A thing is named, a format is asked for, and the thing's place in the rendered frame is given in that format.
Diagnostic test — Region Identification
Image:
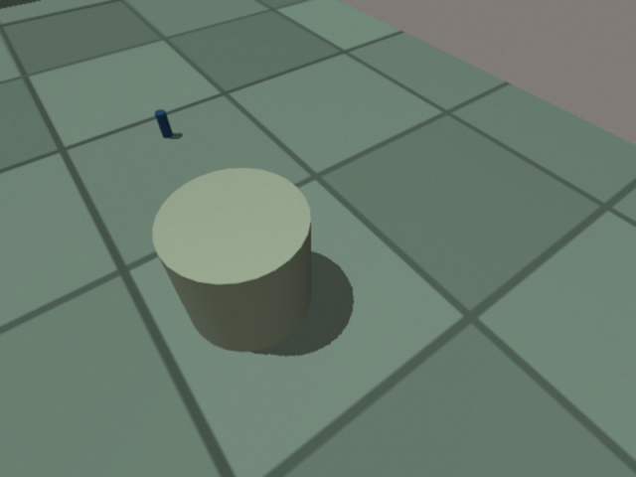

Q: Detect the can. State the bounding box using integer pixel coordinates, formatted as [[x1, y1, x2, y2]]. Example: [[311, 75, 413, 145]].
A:
[[155, 109, 173, 138]]

